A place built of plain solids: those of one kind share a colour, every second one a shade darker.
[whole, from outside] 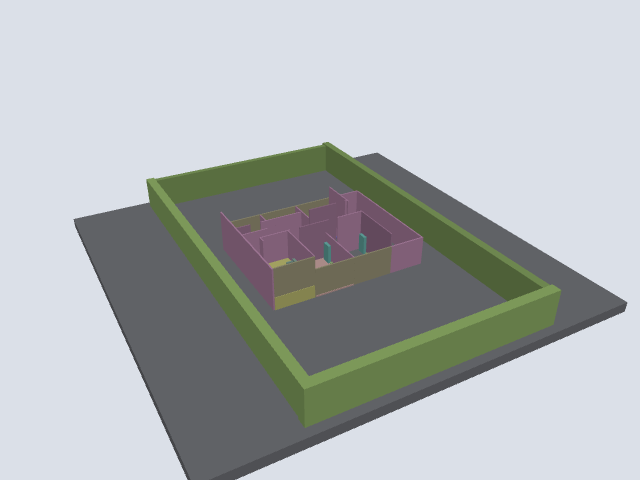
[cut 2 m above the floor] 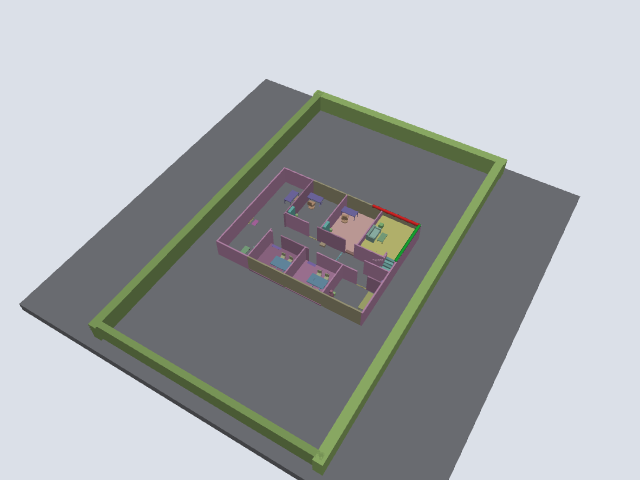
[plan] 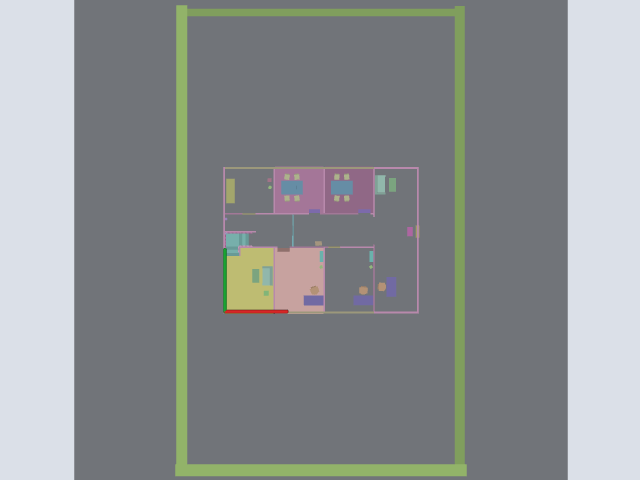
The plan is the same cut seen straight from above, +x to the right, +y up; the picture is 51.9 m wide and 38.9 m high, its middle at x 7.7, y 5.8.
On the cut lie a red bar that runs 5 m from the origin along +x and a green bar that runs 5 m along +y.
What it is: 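A split-level office floor of the 2010s; 15.6 x 11.6 m, ceiling 2.93 m, the lounge at its west end 1.30 m higher up one flight of 7 risers of 0.186 m that turns at a quarter landing between full-height walls, each run 0.97 m clear between its solids, a corridor of 2.72 m, a front door of 0.86 to 0.98 x 2.1 m, inner doorways of 0.90 to 1.12 m, desks 0.73 m, task chairs 0.47 m, meeting chairs 0.45 m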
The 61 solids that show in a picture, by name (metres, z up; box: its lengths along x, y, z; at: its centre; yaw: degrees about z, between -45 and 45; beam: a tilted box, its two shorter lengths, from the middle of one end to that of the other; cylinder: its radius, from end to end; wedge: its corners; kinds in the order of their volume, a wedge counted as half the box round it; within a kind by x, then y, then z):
{
 "ring_hedge_1": {"box": [0.89, 38.1, 3.4], "at": [-3.51, 5.78, 1.65]},
 "ring_hedge_2": {"box": [23.62, 0.97, 3.57], "at": [7.78, -12.87, 1.74]},
 "ring_hedge_3": {"box": [22.88, 0.61, 3.36], "at": [7.78, 24.24, 1.63]},
 "ring_hedge_4": {"box": [0.82, 37.96, 3.51], "at": [19.02, 5.78, 1.7]},
 "wall_1": {"box": [0.15, 11.86, 4.28], "at": [-0.07, 5.78, 2.09]},
 "wall_2": {"box": [1.4, 0.12, 4.28], "at": [0.7, 7.93, 2.09]},
 "wall_3": {"box": [0.12, 0.77, 4.28], "at": [1.2, 4.88, 2.09]},
 "wall_4": {"box": [2.52, 0.12, 4.28], "at": [1.26, 6.47, 2.09]},
 "wall_5": {"box": [2.74, 0.12, 4.28], "at": [2.63, 5.21, 2.09]},
 "wall_6": {"box": [1.53, 0.12, 4.28], "at": [3.23, 7.93, 2.09]},
 "wall_7": {"box": [0.12, 5.21, 4.28], "at": [4.0, 2.6, 2.09]},
 "wall_8": {"box": [0.12, 3.63, 2.98], "at": [4.0, 9.74, 1.44]},
 "wall_9": {"box": [2.8, 0.12, 4.28], "at": [5.4, 7.93, 2.09]},
 "wall_10": {"box": [3.15, 0.12, 4.28], "at": [6.82, 5.21, 2.09]},
 "wall_11": {"box": [0.12, 5.21, 2.98], "at": [8.04, 2.6, 1.44]},
 "wall_12": {"box": [0.12, 3.63, 2.98], "at": [8.04, 9.74, 1.44]},
 "wall_13": {"box": [3.1, 0.12, 4.28], "at": [9.25, 7.93, 2.09]},
 "wall_14": {"box": [2.73, 0.12, 4.28], "at": [10.71, 5.21, 2.09]},
 "wall_15": {"box": [0.29, 0.12, 4.28], "at": [11.94, 7.93, 2.09]},
 "wall_16": {"box": [0.12, 5.43, 4.28], "at": [12.08, 2.72, 2.09]},
 "wall_17": {"box": [0.12, 3.89, 4.28], "at": [12.08, 9.61, 2.09]},
 "wall_18": {"box": [3.77, 0.15, 2.98], "at": [13.81, -0.07, 1.44]},
 "wall_19": {"box": [3.77, 0.15, 2.98], "at": [13.81, 11.63, 1.44]},
 "wall_20": {"box": [0.15, 11.86, 2.98], "at": [15.62, 5.78, 1.44]},
 "split_lounge_level_1": {"box": [3.94, 4.7, 1.35], "at": [1.97, 2.15, 0.63]},
 "split_lounge_level_2": {"box": [2.68, 0.66, 1.35], "at": [2.6, 4.82, 0.63]},
 "glazing_1": {"box": [4.0, 0.15, 4.28], "at": [2.0, -0.07, 2.09]},
 "glazing_2": {"box": [4.0, 0.15, 2.98], "at": [2.0, 11.63, 1.44]},
 "glazing_3": {"box": [4.04, 0.15, 2.98], "at": [6.02, -0.07, 1.44]},
 "glazing_4": {"box": [4.04, 0.15, 2.98], "at": [6.02, 11.63, 1.44]},
 "glazing_5": {"box": [4.04, 0.15, 2.98], "at": [10.06, -0.07, 1.44]},
 "glazing_6": {"box": [4.04, 0.15, 2.98], "at": [10.06, 11.63, 1.44]},
 "meet_level_1": {"box": [2.74, 0.3, 0.2], "at": [5.43, 8.14, 0.05]},
 "meet_level_2": {"box": [3.92, 3.47, 0.2], "at": [6.02, 10.03, 0.05]},
 "meet_level_3": {"box": [2.7, 0.3, 0.2], "at": [9.45, 8.14, 0.05]},
 "meet_level_4": {"box": [3.92, 3.47, 0.2], "at": [10.06, 10.03, 0.05]},
 "cell_level_1": {"box": [3.92, 5.05, 0.2], "at": [6.02, 2.33, 0.05]},
 "cell_level_2": {"box": [2.74, 0.3, 0.2], "at": [6.61, 5.0, 0.05]},
 "sofa_1": {"box": [0.65, 1.24, 0.37], "at": [3.37, 2.89, 1.55]},
 "sofa_2": {"box": [0.24, 1.56, 0.83], "at": [3.75, 2.89, 1.67]},
 "sofa_3": {"box": [0.24, 1.56, 0.83], "at": [12.27, 10.26, 0.36]},
 "sofa_4": {"box": [0.65, 1.24, 0.37], "at": [12.65, 10.26, 0.24]},
 "split_steps_1": {"box": [1.15, 1.15, 0.79], "at": [0.57, 5.84, 0.35]},
 "split_steps_2": {"box": [0.26, 1.15, 0.24], "at": [1.79, 5.84, 0.07]},
 "shelf_1": {"box": [0.3, 0.9, 1.95], "at": [7.82, 4.46, 1.07]},
 "shelf_2": {"box": [0.3, 0.9, 1.95], "at": [11.86, 4.46, 0.93]},
 "meeting_table_1": {"box": [1.75, 1.1, 0.07], "at": [5.43, 10.04, 0.85]},
 "meeting_table_2": {"box": [1.76, 1.1, 0.07], "at": [9.47, 10.04, 0.85]},
 "desk_1": {"box": [1.6, 0.8, 0.07], "at": [7.18, 0.9, 0.84]},
 "desk_2": {"box": [1.6, 0.8, 0.07], "at": [11.22, 0.9, 0.69]},
 "desk_3": {"box": [0.8, 1.6, 0.07], "at": [13.48, 2.0, 0.69]},
 "task_chair_1": {"box": [0.68, 0.48, 0.26], "at": [7.26, 1.72, 0.73], "yaw": 21.8},
 "task_chair_2": {"box": [0.68, 0.48, 0.26], "at": [11.22, 1.72, 0.58], "yaw": -2.2},
 "task_chair_3": {"box": [0.48, 0.68, 0.26], "at": [12.71, 2.0, 0.58], "yaw": -4.0},
 "meet_steps_1": {"box": [0.9, 0.3, 0.2], "at": [7.25, 8.14, 0.05]},
 "meet_steps_2": {"box": [1.0, 0.3, 0.2], "at": [11.3, 8.14, 0.05]},
 "coffee_table_1": {"box": [0.58, 1.12, 0.07], "at": [2.49, 2.89, 1.67]},
 "coffee_table_2": {"box": [0.58, 1.12, 0.07], "at": [13.58, 10.26, 0.36]},
 "bar_table_1": {"box": [0.7, 2.0, 0.06], "at": [0.45, 9.78, 1.05]},
 "cell_steps_1": {"box": [0.98, 0.3, 0.2], "at": [4.75, 5.0, 0.05]},
 "doormat_hold_1": {"box": [0.45, 0.75, 0.06], "at": [15.0, 6.48, -0.02]}
}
